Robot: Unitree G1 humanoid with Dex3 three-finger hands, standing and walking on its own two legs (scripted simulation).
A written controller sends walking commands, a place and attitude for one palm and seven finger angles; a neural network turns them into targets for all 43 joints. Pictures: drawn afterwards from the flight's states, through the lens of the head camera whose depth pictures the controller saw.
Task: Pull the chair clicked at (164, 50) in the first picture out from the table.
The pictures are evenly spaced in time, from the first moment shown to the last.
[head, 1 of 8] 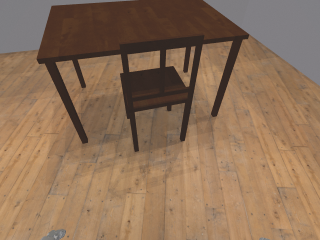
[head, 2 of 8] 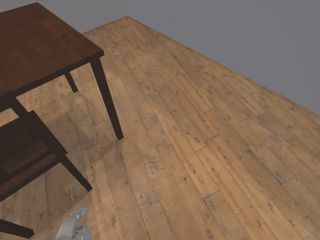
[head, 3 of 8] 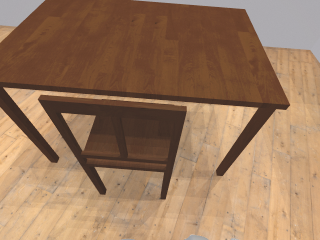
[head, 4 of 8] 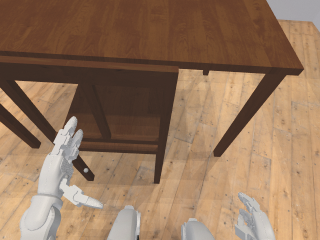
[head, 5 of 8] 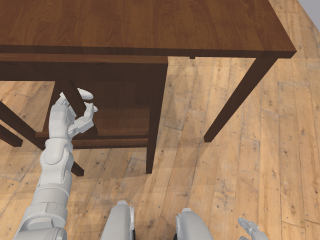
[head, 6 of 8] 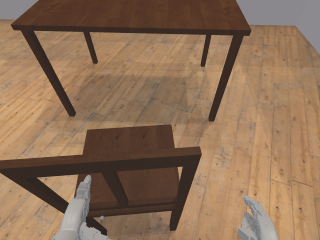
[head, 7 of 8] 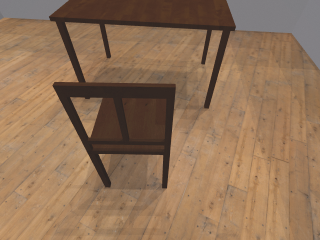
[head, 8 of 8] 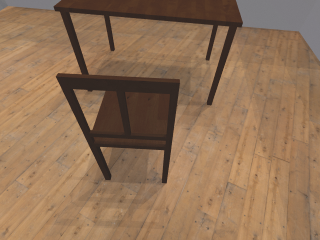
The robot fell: no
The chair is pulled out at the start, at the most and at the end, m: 0.00 0.62 0.61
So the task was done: yes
